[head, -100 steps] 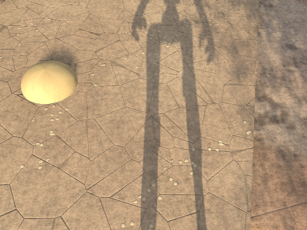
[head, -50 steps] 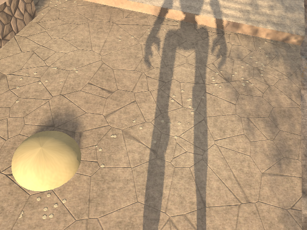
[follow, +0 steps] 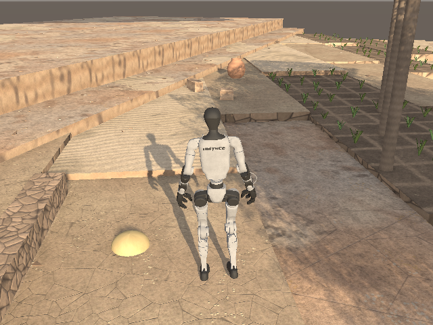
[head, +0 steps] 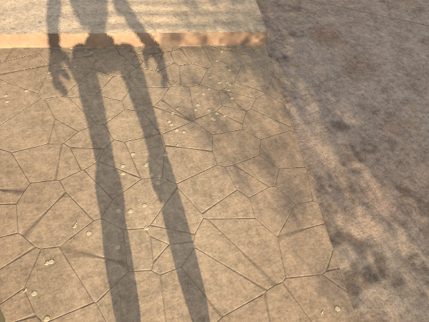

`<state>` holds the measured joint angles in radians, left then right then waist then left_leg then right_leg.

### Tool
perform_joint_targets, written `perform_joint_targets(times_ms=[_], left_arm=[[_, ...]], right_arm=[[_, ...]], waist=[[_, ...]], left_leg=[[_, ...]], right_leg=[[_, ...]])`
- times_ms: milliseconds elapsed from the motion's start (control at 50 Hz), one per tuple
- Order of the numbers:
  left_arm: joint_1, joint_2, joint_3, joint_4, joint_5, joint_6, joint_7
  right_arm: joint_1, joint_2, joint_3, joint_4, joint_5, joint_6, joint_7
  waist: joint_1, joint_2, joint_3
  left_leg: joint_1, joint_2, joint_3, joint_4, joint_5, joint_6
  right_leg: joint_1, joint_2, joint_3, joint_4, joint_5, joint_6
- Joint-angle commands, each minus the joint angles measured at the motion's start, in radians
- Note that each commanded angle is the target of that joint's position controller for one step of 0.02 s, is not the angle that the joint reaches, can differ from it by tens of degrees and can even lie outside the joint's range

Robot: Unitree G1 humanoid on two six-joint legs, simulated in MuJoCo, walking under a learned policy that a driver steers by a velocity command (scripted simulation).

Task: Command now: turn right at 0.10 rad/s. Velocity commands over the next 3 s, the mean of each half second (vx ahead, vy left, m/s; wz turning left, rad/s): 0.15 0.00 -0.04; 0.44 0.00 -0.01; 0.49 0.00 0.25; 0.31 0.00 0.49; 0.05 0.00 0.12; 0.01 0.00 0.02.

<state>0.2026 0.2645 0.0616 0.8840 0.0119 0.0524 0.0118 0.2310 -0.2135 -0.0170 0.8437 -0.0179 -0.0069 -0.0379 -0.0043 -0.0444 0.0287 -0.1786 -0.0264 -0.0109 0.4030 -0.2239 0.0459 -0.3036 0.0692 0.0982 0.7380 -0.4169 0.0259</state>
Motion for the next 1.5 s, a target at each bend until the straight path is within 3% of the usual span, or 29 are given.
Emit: perform_joint_targets(times_ms=[20,80,120,160,200,240,300,360,440,460,480,500,520,560,660,820,880,920,940,960,980,1000,1020,1060,1120,1220,1400,1460,1500], left_arm=[[-0.008,0.045,-0.003,-0.024,-0.018,-0.006,0.015],[0.042,0.064,-0.006,0.024,-0.012,-0.019,0.028],[0.018,0.139,0.004,0.045,0.002,-0.032,0.031],[-0.003,0.062,-0.017,0.064,-0.005,-0.04,0.018],[0.024,0.068,-0.021,0.099,0.0,-0.043,0.024],[0.052,0.113,-0.005,0.12,0.003,-0.036,0.026],[0.11,0.158,0.014,0.133,0.005,-0.036,0.019],[0.081,0.143,0.017,0.125,0.011,-0.06,0.011],[-0.006,0.128,0.021,0.107,-0.005,-0.077,0.001],[-0.025,0.094,0.012,0.094,0.003,-0.085,0.0],[-0.04,0.0,-0.014,0.057,-0.005,-0.095,-0.009],[-0.064,0.069,0.002,0.042,0.017,-0.097,-0.012],[-0.063,0.084,0.006,0.043,0.023,-0.1,-0.021],[-0.021,0.052,-0.001,0.072,0.018,-0.111,-0.042],[-0.094,0.03,-0.007,0.054,0.027,-0.095,-0.053],[-0.329,0.005,-0.031,-0.063,0.011,-0.092,-0.052],[-0.227,0.037,-0.016,-0.049,0.01,-0.1,-0.036],[0.055,0.077,0.011,0.04,0.011,-0.114,-0.017],[0.213,0.138,0.031,0.075,0.034,-0.122,-0.005],[0.269,0.226,0.051,0.077,0.054,-0.119,-0.006],[0.201,0.19,0.048,0.074,0.01,-0.108,-0.018],[0.078,0.137,0.033,0.054,-0.002,-0.111,-0.019],[0.025,0.074,0.017,0.048,0.0,-0.121,-0.023],[0.021,0.015,-0.003,0.075,0.004,-0.139,-0.017],[0.096,0.027,-0.005,0.11,0.002,-0.163,-0.013],[0.191,0.04,-0.008,0.129,0.007,-0.168,-0.007],[0.302,0.049,-0.019,0.164,0.013,-0.159,0.023],[0.268,0.093,-0.007,0.154,0.018,-0.143,0.037],[0.224,0.113,0.001,0.123,0.013,-0.133,0.029]], right_arm=[[0.043,-0.16,-0.034,-0.008,-0.004,-0.003,0.0],[0.029,-0.161,-0.038,0.014,0.005,0.002,0.002],[0.06,-0.128,-0.033,0.014,0.015,-0.009,0.012],[0.011,-0.128,-0.031,0.052,0.012,0.001,0.005],[-0.002,-0.131,-0.035,0.07,0.005,0.01,0.01],[-0.001,-0.126,-0.039,0.078,-0.003,0.017,0.019],[-0.061,-0.087,-0.03,0.051,-0.016,0.009,0.034],[-0.064,-0.109,-0.038,0.036,-0.01,-0.02,0.047],[0.155,-0.087,-0.047,0.12,0.002,-0.045,0.049],[0.258,-0.123,-0.058,0.153,-0.004,-0.051,0.039],[0.368,-0.217,-0.078,0.168,-0.013,-0.059,0.031],[0.373,-0.233,-0.081,0.185,-0.01,-0.051,0.037],[0.263,-0.192,-0.068,0.153,-0.01,-0.05,0.038],[0.157,-0.145,-0.053,0.118,-0.001,-0.067,0.04],[0.279,-0.101,-0.032,0.181,0.004,-0.091,0.034],[0.321,-0.106,-0.023,0.216,-0.002,-0.092,0.025],[0.272,-0.128,-0.028,0.216,-0.001,-0.092,0.021],[0.242,-0.144,-0.033,0.213,0.0,-0.083,0.021],[0.251,-0.115,-0.024,0.195,0.005,-0.08,0.026],[0.368,0.011,-0.003,0.174,0.033,-0.077,0.039],[0.309,-0.097,-0.033,0.18,0.013,-0.075,0.036],[0.216,-0.11,-0.041,0.145,0.009,-0.076,0.037],[0.162,-0.097,-0.038,0.134,0.006,-0.083,0.04],[0.165,-0.064,-0.037,0.136,-0.015,-0.064,0.05],[0.155,-0.036,-0.036,0.135,-0.02,-0.036,0.064],[-0.051,-0.051,-0.037,0.065,-0.006,-0.021,0.074],[-0.267,-0.03,-0.013,-0.03,-0.007,-0.037,0.081],[-0.11,-0.068,-0.034,0.005,-0.012,-0.039,0.07],[0.145,-0.139,-0.072,0.077,-0.028,-0.048,0.062]], waist=[[-0.023,0.223,-0.064],[0.01,0.176,-0.067],[-0.046,0.02,-0.072],[0.0,-0.003,-0.023],[0.005,-0.024,-0.022],[0.012,-0.064,0.02],[0.051,-0.146,0.16],[0.03,-0.108,0.151],[-0.087,-0.038,0.088],[-0.125,0.064,0.071],[-0.153,0.325,0.015],[-0.124,0.275,0.077],[-0.057,0.158,0.143],[0.001,0.105,0.126],[-0.016,0.123,0.075],[-0.048,0.147,0.12],[0.017,0.146,0.063],[0.134,0.123,-0.087],[0.181,0.062,-0.187],[0.107,-0.169,-0.314],[0.111,-0.057,-0.287],[0.059,-0.029,-0.113],[0.043,0.022,-0.038],[-0.019,0.009,0.005],[-0.041,0.005,0.009],[0.0,0.011,0.074],[0.048,-0.013,0.081],[-0.03,-0.058,-0.016],[-0.151,-0.036,-0.145]], left_leg=[[0.157,0.21,-0.17,-0.015,0.64,0.136],[0.089,0.193,-0.177,0.008,0.565,0.063],[-0.017,0.115,-0.118,-0.038,0.299,0.015],[0.037,0.086,-0.091,-0.065,0.155,0.0],[0.064,0.08,-0.079,-0.045,0.092,0.008],[-0.02,0.019,-0.031,0.039,-0.199,0.023],[-0.227,-0.009,0.052,0.254,-0.243,0.023],[-0.277,0.048,0.02,0.322,-0.23,0.032],[0.167,-0.023,0.101,0.031,-0.067,0.037],[0.319,0.043,-0.017,-0.046,-0.143,0.045],[0.407,0.298,-0.45,-0.258,-0.479,0.112],[0.298,0.409,-0.653,-0.33,-0.594,0.177],[0.206,0.393,-0.595,-0.322,-0.584,0.186],[0.163,0.3,-0.408,-0.329,-0.352,0.145],[0.241,0.226,-0.173,-0.288,0.186,0.135],[0.201,0.223,-0.064,-0.28,0.474,0.137],[0.253,0.242,-0.029,-0.143,0.812,0.11],[0.221,0.205,0.013,0.191,0.913,0.079],[0.031,0.165,0.036,0.463,0.618,0.067],[-0.319,-0.017,0.071,0.858,-0.165,0.025],[-0.407,-0.024,-0.061,0.968,-0.245,0.047],[-0.456,0.038,-0.057,0.958,-0.146,0.055],[-0.429,0.073,-0.051,0.903,-0.079,0.057],[-0.325,0.116,-0.05,0.806,-0.045,0.044],[-0.32,0.122,-0.025,0.741,-0.031,0.02],[-0.497,0.121,-0.027,0.586,0.146,0.0],[-0.439,0.043,0.14,0.215,0.174,0.056],[-0.257,-0.049,0.188,0.193,0.027,0.125],[0.087,-0.035,0.094,0.078,0.028,0.201]], right_leg=[[0.022,-0.008,-0.074,-0.185,-0.004,0.004],[0.219,-0.06,-0.032,-0.481,0.315,-0.025],[0.309,-0.176,0.067,-0.362,0.58,-0.071],[0.203,-0.161,0.062,-0.389,0.444,-0.08],[0.178,-0.143,0.062,-0.428,0.301,-0.08],[0.14,-0.138,0.107,-0.456,-0.107,-0.129],[0.095,-0.304,0.355,-0.617,-0.443,-0.244],[0.127,-0.338,0.363,-0.632,-0.279,-0.271],[-0.08,-0.199,0.142,-0.472,-0.125,-0.198],[-0.207,-0.142,0.073,-0.313,-0.096,-0.17],[-0.348,-0.012,-0.089,0.025,-0.091,-0.121],[-0.422,-0.006,-0.068,0.202,-0.133,-0.131],[-0.431,-0.071,-0.027,0.288,-0.042,-0.145],[-0.377,-0.127,-0.045,0.287,0.113,-0.13],[-0.418,-0.136,-0.128,0.251,0.239,-0.071],[-0.295,-0.091,-0.209,-0.104,0.35,-0.084],[-0.13,-0.043,-0.216,-0.161,0.298,-0.14],[0.178,-0.001,-0.222,-0.247,0.298,-0.181],[0.421,-0.162,-0.046,-0.269,0.16,-0.219],[0.666,-0.474,0.483,-0.366,0.002,-0.349],[0.581,-0.46,0.641,-0.496,-0.082,-0.357],[0.428,-0.428,0.456,-0.511,-0.077,-0.325],[0.297,-0.384,0.337,-0.545,0.044,-0.302],[0.145,-0.3,0.172,-0.576,0.226,-0.246],[0.12,-0.275,0.066,-0.6,0.367,-0.241],[0.181,-0.256,-0.065,-0.649,0.438,-0.192],[0.421,-0.285,-0.247,-0.529,0.917,-0.142],[0.473,-0.307,-0.288,-0.26,1.304,-0.133],[0.291,-0.296,-0.309,0.144,1.076,-0.12]])
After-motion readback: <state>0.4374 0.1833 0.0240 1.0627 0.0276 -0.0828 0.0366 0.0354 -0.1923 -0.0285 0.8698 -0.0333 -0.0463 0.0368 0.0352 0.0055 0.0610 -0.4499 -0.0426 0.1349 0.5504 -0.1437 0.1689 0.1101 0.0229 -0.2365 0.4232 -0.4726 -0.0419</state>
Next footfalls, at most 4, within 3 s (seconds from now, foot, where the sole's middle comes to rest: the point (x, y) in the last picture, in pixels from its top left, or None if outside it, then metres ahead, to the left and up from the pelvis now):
0.10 right None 0.00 -0.12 -0.78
0.94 right None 0.41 -0.08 -0.78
1.50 left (182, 261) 0.70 0.09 -0.78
2.00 right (200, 195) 0.97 0.03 -0.78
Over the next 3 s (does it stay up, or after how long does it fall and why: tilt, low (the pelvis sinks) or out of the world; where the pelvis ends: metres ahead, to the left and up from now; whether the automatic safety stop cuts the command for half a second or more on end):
stays up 0.85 0.08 0.00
